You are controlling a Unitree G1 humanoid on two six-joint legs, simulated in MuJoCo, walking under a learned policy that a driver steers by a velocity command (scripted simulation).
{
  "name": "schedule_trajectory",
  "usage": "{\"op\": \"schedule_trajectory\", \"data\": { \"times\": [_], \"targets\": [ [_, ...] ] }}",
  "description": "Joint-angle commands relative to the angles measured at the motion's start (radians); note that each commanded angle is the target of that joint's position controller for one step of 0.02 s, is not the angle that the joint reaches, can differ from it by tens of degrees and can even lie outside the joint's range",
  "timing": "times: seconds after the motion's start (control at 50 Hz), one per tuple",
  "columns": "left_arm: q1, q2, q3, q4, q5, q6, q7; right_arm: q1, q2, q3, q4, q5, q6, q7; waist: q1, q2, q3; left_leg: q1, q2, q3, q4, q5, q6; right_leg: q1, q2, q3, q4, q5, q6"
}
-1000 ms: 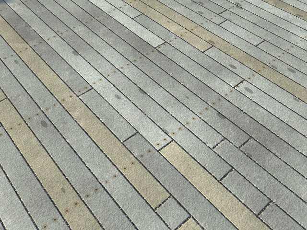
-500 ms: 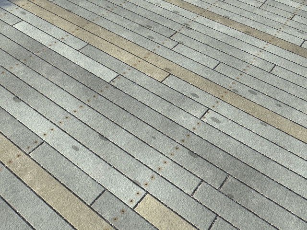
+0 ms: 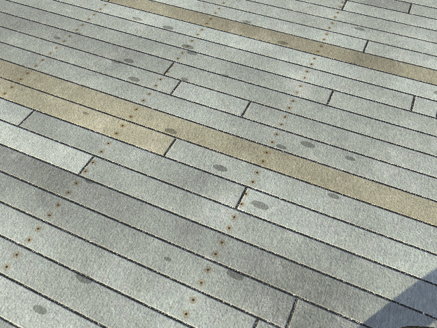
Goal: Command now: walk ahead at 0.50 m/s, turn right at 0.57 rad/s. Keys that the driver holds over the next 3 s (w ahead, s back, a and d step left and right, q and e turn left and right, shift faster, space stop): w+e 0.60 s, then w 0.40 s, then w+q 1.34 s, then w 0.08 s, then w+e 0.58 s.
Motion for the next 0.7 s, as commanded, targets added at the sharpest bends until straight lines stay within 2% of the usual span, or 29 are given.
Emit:
{"op": "schedule_trajectory", "data": {
  "times": [0.02, 0.08, 0.12, 0.16, 0.18, 0.2, 0.22, 0.24, 0.26, 0.28, 0.3, 0.32, 0.34, 0.36, 0.38, 0.42, 0.46, 0.54, 0.62, 0.64, 0.68, 0.7],
  "targets": [
    [-0.034, 0.178, 0.049, -0.076, -0.008, -0.012, 0.02, -0.042, -0.044, -0.005, -0.061, -0.003, -0.002, 0.001, -0.009, -0.071, -0.042, 0.094, -0.047, 0.042, -0.216, 0.214, -0.025, -0.083, -0.2, 0.164, -0.122, 0.223, -0.152],
    [0.024, 0.181, 0.051, -0.056, -0.013, -0.001, 0.024, -0.128, -0.052, -0.005, -0.084, 0.015, -0.011, 0.013, 0.032, -0.098, -0.048, 0.16, -0.093, 0.038, -0.356, 0.328, -0.024, -0.071, -0.205, 0.204, -0.092, 0.118, -0.12],
    [0.047, 0.171, 0.049, -0.048, -0.018, 0.005, 0.026, -0.143, -0.079, -0.015, -0.094, 0.021, -0.018, 0.02, 0.031, -0.11, -0.052, 0.169, -0.099, 0.01, -0.415, 0.293, -0.009, -0.01, -0.228, 0.268, -0.039, 0.06, -0.107],
    [0.044, 0.168, 0.05, -0.048, -0.015, 0.008, 0.028, -0.12, -0.107, -0.028, -0.093, 0.024, -0.028, 0.025, 0.008, -0.136, -0.055, 0.202, -0.1, -0.002, -0.443, 0.212, 0.019, 0.039, -0.253, 0.334, 0.02, 0.041, -0.091],
    [0.03, 0.163, 0.049, -0.053, -0.013, 0.011, 0.029, -0.075, -0.115, -0.035, -0.082, 0.025, -0.033, 0.024, -0.021, -0.151, -0.062, 0.259, -0.102, 0.008, -0.466, 0.186, 0.039, 0.041, -0.249, 0.35, 0.057, 0.049, -0.078],
    [0.022, 0.137, 0.04, -0.058, -0.01, 0.011, 0.028, 0.006, -0.133, -0.048, -0.062, 0.02, -0.037, 0.019, -0.065, -0.149, -0.097, 0.38, -0.095, 0.018, -0.499, 0.183, 0.066, 0.022, -0.213, 0.333, 0.134, 0.078, -0.051],
    [0.019, 0.079, 0.019, -0.073, -0.001, 0.006, 0.024, 0.134, -0.178, -0.064, -0.05, 0.001, -0.042, 0.011, -0.125, -0.085, -0.209, 0.6, 0.032, -0.091, -0.484, 0.141, 0.126, -0.061, -0.158, 0.268, 0.359, 0.024, -0.013],
    [0.138, 0.013, -0.002, -0.103, -0.021, -0.003, 0.025, 0.254, -0.269, -0.087, -0.023, -0.017, -0.031, 0.007, -0.101, 0.195, -0.359, 0.953, 0.266, -0.503, -0.546, -0.065, 0.285, -0.39, -0.015, 0.115, 0.702, -0.296, 0.063],
    [0.154, 0.089, 0.004, -0.099, -0.032, -0.006, 0.027, 0.271, -0.213, -0.077, -0.011, 0.008, -0.023, 0.016, -0.105, 0.264, -0.347, 0.97, 0.329, -0.734, -0.63, -0.321, 0.316, -0.563, -0.07, 0.11, 0.882, -0.426, 0.08],
    [0.075, 0.163, 0.025, -0.094, -0.03, 0.0, 0.027, 0.221, -0.139, -0.056, -0.026, 0.014, -0.016, 0.013, -0.126, 0.154, -0.212, 0.859, 0.287, -0.6, -0.651, -0.364, 0.271, -0.612, -0.115, 0.114, 0.949, -0.339, 0.087],
    [0.011, 0.169, 0.028, -0.105, -0.019, 0.007, 0.028, 0.172, -0.112, -0.046, -0.033, 0.009, -0.007, 0.009, -0.118, 0.088, -0.134, 0.745, 0.244, -0.452, -0.653, -0.246, 0.235, -0.597, -0.149, 0.076, 0.95, -0.267, 0.092],
    [-0.024, 0.158, 0.03, -0.117, -0.008, 0.009, 0.025, 0.135, -0.088, -0.037, -0.027, 0.005, -0.002, 0.008, -0.1, 0.069, -0.073, 0.641, 0.202, -0.343, -0.674, -0.127, 0.226, -0.573, -0.176, 0.069, 0.905, -0.213, 0.095],
    [-0.029, 0.142, 0.033, -0.121, -0.009, 0.013, 0.02, 0.115, -0.07, -0.029, -0.023, -0.002, -0.002, 0.005, -0.079, 0.084, -0.046, 0.571, 0.169, -0.259, -0.701, -0.052, 0.214, -0.532, -0.204, 0.066, 0.87, -0.177, 0.093],
    [-0.018, 0.122, 0.03, -0.123, -0.017, 0.019, 0.015, 0.106, -0.07, -0.03, -0.016, -0.002, -0.005, 0.004, -0.064, 0.113, -0.035, 0.525, 0.155, -0.204, -0.726, -0.008, 0.216, -0.496, -0.219, 0.053, 0.845, -0.159, 0.096],
    [-0.017, 0.101, 0.026, -0.125, -0.02, 0.024, 0.012, 0.105, -0.069, -0.031, -0.009, 0.004, -0.009, 0.004, -0.061, 0.113, -0.031, 0.507, 0.149, -0.155, -0.745, 0.037, 0.223, -0.487, -0.226, 0.041, 0.823, -0.15, 0.1],
    [-0.049, 0.08, 0.02, -0.142, -0.015, 0.031, 0.011, 0.114, -0.094, -0.041, 0.01, 0.006, -0.015, 0.003, -0.06, 0.084, -0.021, 0.505, 0.157, -0.084, -0.775, 0.118, 0.241, -0.509, -0.235, 0.033, 0.76, -0.107, 0.11],
    [-0.082, 0.07, 0.015, -0.153, -0.01, 0.031, 0.008, 0.123, -0.118, -0.049, 0.026, 0.005, -0.015, 0.002, -0.065, 0.06, -0.021, 0.533, 0.17, -0.022, -0.785, 0.198, 0.25, -0.533, -0.242, 0.032, 0.68, -0.031, 0.119],
    [-0.18, 0.052, 0.004, -0.17, -0.011, 0.019, -0.015, 0.13, -0.144, -0.053, 0.05, 0.012, -0.003, -0.002, -0.098, 0.045, 0.001, 0.562, 0.143, 0.127, -0.785, 0.275, 0.217, -0.484, -0.228, -0.022, 0.458, 0.159, 0.107],
    [-0.284, 0.045, -0.001, -0.208, -0.015, 0.016, -0.038, 0.189, -0.176, -0.061, 0.085, 0.031, 0.015, -0.001, -0.128, 0.038, 0.039, 0.632, 0.169, 0.188, -0.771, 0.311, 0.196, -0.446, -0.206, -0.074, 0.316, 0.144, 0.072],
    [-0.293, 0.048, 0.001, -0.217, -0.014, 0.015, -0.041, 0.2, -0.184, -0.063, 0.094, 0.038, 0.021, 0.001, -0.122, 0.039, 0.044, 0.656, 0.181, 0.193, -0.754, 0.366, 0.193, -0.431, -0.194, -0.084, 0.292, 0.102, 0.055],
    [-0.256, 0.077, 0.016, -0.219, -0.005, 0.016, -0.041, 0.202, -0.213, -0.07, 0.105, 0.049, 0.03, 0.001, -0.076, 0.062, 0.007, 0.696, 0.19, 0.219, -0.649, 0.672, 0.182, -0.324, -0.137, -0.124, 0.255, 0.0, 0.013],
    [-0.165, 0.108, 0.034, -0.198, 0.001, 0.018, -0.038, 0.194, -0.223, -0.071, 0.108, 0.053, 0.036, -0.001, -0.012, 0.065, -0.052, 0.692, 0.176, 0.247, -0.519, 0.825, 0.167, -0.187, -0.098, -0.148, 0.217, -0.003, -0.014]
  ]
}}
Next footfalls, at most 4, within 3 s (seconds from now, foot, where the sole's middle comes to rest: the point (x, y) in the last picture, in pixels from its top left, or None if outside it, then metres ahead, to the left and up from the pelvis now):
0.22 left None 0.31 0.15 -0.78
0.72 right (307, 319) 0.49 -0.20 -0.78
1.26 left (277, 208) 0.87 -0.13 -0.78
1.76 right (344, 163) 1.08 -0.39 -0.78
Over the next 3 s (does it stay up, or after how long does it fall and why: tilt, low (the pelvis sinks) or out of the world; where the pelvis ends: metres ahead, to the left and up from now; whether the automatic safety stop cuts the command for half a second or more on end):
stays up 1.63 -0.18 0.00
